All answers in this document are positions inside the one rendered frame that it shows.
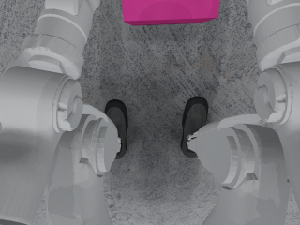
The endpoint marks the right robot forearm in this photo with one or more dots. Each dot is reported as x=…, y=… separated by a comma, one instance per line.
x=276, y=27

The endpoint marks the right robot upper arm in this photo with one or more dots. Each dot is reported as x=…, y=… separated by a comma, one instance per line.
x=277, y=101

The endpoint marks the left robot upper arm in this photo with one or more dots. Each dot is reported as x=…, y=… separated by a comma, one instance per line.
x=36, y=107

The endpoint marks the robot right foot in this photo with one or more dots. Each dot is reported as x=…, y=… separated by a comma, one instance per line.
x=194, y=117

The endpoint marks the carton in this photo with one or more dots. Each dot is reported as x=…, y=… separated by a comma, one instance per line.
x=161, y=12

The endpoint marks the left robot forearm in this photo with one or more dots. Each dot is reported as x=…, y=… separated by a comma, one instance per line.
x=58, y=42

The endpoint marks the left robot thigh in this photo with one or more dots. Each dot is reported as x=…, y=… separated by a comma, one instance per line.
x=74, y=193

